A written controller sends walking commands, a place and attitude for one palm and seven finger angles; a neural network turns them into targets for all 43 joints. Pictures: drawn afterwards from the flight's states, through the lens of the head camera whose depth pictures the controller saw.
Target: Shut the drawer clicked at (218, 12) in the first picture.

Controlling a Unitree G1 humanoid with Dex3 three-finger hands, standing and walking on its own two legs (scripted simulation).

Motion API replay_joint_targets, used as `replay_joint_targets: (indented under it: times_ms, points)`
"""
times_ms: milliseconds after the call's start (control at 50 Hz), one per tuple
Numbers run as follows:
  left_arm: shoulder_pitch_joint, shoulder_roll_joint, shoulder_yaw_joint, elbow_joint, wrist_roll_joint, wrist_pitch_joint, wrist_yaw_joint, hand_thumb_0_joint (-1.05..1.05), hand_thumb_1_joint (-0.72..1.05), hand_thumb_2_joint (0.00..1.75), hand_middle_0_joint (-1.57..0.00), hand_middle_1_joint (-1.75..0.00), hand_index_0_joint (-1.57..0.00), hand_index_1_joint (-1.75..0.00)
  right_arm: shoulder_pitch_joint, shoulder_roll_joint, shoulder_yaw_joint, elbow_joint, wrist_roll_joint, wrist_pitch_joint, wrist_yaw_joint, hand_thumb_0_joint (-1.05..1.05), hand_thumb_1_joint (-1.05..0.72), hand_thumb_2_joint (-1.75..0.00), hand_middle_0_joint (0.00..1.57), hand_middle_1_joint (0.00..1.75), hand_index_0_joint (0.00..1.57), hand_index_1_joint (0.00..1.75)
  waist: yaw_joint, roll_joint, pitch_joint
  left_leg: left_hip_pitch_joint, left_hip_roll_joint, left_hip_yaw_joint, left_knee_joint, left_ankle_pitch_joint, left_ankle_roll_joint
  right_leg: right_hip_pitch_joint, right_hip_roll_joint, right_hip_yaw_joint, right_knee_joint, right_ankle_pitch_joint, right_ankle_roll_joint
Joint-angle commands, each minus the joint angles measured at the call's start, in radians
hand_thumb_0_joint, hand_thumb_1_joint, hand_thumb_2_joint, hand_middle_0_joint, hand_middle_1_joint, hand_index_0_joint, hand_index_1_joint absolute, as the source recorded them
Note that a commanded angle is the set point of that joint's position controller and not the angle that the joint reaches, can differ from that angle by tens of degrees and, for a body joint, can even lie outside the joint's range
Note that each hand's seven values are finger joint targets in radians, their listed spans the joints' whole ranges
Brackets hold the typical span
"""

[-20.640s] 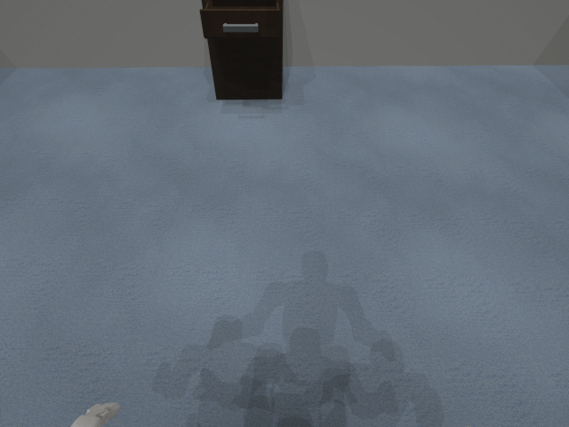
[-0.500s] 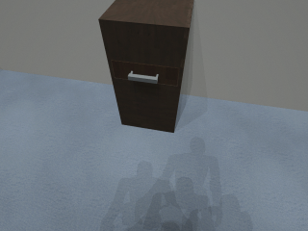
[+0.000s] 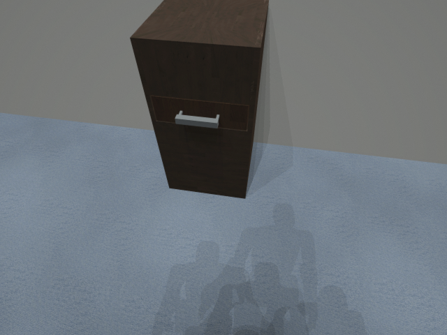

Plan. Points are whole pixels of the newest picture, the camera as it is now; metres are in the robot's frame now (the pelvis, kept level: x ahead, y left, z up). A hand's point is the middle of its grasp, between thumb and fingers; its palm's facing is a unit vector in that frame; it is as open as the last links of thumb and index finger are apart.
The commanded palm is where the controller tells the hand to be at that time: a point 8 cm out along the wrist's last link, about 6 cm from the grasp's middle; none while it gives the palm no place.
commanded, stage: look to check the result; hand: left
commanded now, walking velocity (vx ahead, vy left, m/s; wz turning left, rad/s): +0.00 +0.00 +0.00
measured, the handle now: (198, 118) +0.91 +0.15 -0.21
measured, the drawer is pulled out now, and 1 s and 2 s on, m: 0.00 0.00 0.00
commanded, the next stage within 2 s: stand and wait in 0.58 s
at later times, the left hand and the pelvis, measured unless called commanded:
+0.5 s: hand out of the picture +0.01 +0.15 -0.17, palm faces +0.02 -0.98 -0.21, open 7.4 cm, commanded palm none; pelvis +0.01 -0.02 +0.00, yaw +0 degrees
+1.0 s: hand out of the picture +0.01 +0.14 -0.17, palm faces +0.03 -0.98 -0.21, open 7.4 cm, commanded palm none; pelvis +0.02 -0.03 +0.00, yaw +0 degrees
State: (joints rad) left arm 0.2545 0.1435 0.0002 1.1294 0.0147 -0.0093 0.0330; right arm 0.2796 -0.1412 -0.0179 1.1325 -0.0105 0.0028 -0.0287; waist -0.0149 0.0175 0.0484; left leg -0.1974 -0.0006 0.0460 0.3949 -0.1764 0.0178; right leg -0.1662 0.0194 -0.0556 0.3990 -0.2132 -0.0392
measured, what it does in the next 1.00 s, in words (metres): stands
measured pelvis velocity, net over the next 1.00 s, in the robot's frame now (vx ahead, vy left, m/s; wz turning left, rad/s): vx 0.02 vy -0.03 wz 0.00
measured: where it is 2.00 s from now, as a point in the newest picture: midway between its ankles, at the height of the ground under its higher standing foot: outside the picture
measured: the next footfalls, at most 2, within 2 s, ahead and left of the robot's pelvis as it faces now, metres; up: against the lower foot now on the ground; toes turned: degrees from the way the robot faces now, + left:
none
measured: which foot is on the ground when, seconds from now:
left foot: down 0.00-1.00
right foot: down 0.00-1.00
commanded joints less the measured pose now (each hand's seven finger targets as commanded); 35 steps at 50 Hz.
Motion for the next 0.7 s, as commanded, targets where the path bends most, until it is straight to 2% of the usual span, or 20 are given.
replay_joint_targets:
  times_ms: [0,40,100,160,260,300,500,640,680]
  points:
    - [0.072,0.116,0.023,-0.022,-0.006,-0.014,0.005,0.00,0.90,0.90,-0.20,-0.30,-0.20,-0.30,0.072,-0.091,-0.010,-0.018,-0.003,-0.016,-0.010,0.00,-0.90,-0.90,0.20,0.30,0.20,0.30,0.008,0.001,0.007,0.029,0.098,-0.103,-0.063,0.069,0.023,-0.045,-0.118,0.117,-0.103,0.027,-0.016]
    - [0.081,0.119,0.025,-0.023,-0.006,-0.015,0.006,0.00,0.90,0.90,-0.20,-0.30,-0.20,-0.30,0.071,-0.095,-0.012,-0.019,-0.001,-0.017,-0.011,0.00,-0.90,-0.90,0.20,0.30,0.20,0.30,0.010,-0.010,-0.011,0.041,0.100,-0.100,-0.053,0.098,0.023,-0.031,-0.121,0.115,-0.099,0.064,-0.016]
    - [0.080,0.114,0.023,-0.018,-0.007,-0.016,0.007,0.00,0.90,0.90,-0.20,-0.30,-0.20,-0.30,0.071,-0.089,-0.011,-0.013,-0.002,-0.016,-0.012,0.00,-0.90,-0.90,0.20,0.30,0.20,0.30,0.008,-0.009,-0.002,0.046,0.099,-0.094,-0.052,0.099,0.020,-0.032,-0.123,0.118,-0.104,0.083,-0.016]
    - [0.078,0.112,0.022,-0.016,-0.006,-0.015,0.009,0.00,0.90,0.90,-0.20,-0.30,-0.20,-0.30,0.072,-0.084,-0.010,-0.009,-0.002,-0.011,-0.012,0.00,-0.90,-0.90,0.20,0.30,0.20,0.30,0.006,-0.022,0.034,0.035,0.098,-0.090,-0.054,0.080,0.018,-0.048,-0.122,0.118,-0.115,0.065,-0.014]
    - [0.087,0.113,0.023,-0.015,-0.007,-0.017,0.011,0.00,0.90,0.90,-0.20,-0.30,-0.20,-0.30,0.077,-0.084,-0.011,-0.006,-0.002,-0.010,-0.012,0.00,-0.90,-0.90,0.20,0.30,0.20,0.30,0.005,-0.027,0.015,0.047,0.095,-0.086,-0.044,0.078,0.015,-0.035,-0.124,0.123,-0.123,0.073,-0.012]
    - [0.085,0.110,0.023,-0.014,-0.008,-0.017,0.011,0.00,0.90,0.90,-0.20,-0.30,-0.20,-0.30,0.078,-0.083,-0.011,-0.003,-0.003,-0.009,-0.013,0.00,-0.90,-0.90,0.20,0.30,0.20,0.30,0.004,-0.001,0.015,0.049,0.097,-0.084,-0.047,0.066,0.014,-0.037,-0.121,0.130,-0.129,0.058,-0.013]
    - [0.093,0.105,0.026,-0.009,-0.008,-0.017,0.012,0.00,0.90,0.90,-0.20,-0.30,-0.20,-0.30,0.082,-0.078,-0.009,-0.002,-0.002,-0.009,-0.016,0.00,-0.90,-0.90,0.20,0.30,0.20,0.30,0.006,-0.030,0.034,0.042,0.096,-0.078,-0.048,0.070,0.010,-0.032,-0.120,0.124,-0.132,0.088,-0.006]
    - [0.096,0.106,0.027,-0.013,-0.007,-0.016,0.014,0.00,0.90,0.90,-0.20,-0.30,-0.20,-0.30,0.087,-0.076,-0.010,0.000,-0.002,-0.006,-0.016,0.00,-0.90,-0.90,0.20,0.30,0.20,0.30,0.007,-0.010,0.050,0.036,0.093,-0.075,-0.040,0.059,0.007,-0.040,-0.119,0.130,-0.144,0.059,-0.003]
    - [0.096,0.102,0.026,-0.012,-0.009,-0.017,0.013,0.00,0.90,0.90,-0.20,-0.30,-0.20,-0.30,0.091,-0.073,-0.009,0.003,-0.003,-0.008,-0.016,0.00,-0.90,-0.90,0.20,0.30,0.20,0.30,0.005,-0.016,0.034,0.045,0.096,-0.077,-0.045,0.063,0.008,-0.033,-0.120,0.126,-0.141,0.062,-0.008]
